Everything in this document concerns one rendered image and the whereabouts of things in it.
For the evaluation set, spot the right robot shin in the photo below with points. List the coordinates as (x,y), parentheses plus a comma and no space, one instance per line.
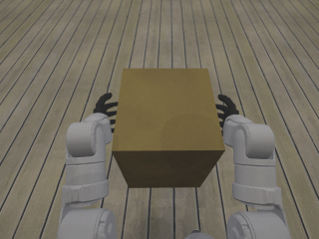
(195,231)

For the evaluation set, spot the right robot upper arm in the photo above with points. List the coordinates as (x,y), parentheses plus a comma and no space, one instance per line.
(256,225)

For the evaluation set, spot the robot left hand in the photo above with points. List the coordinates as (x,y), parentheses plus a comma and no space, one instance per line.
(101,108)

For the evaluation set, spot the robot left forearm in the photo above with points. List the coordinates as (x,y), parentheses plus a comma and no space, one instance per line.
(85,156)

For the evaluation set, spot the carton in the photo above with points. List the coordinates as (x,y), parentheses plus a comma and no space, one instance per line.
(167,132)

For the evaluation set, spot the left robot upper arm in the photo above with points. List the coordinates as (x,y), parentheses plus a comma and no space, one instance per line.
(89,223)

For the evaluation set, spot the robot right forearm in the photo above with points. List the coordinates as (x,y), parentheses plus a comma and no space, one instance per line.
(254,157)

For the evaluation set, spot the robot right hand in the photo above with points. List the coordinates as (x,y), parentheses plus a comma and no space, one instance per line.
(228,110)

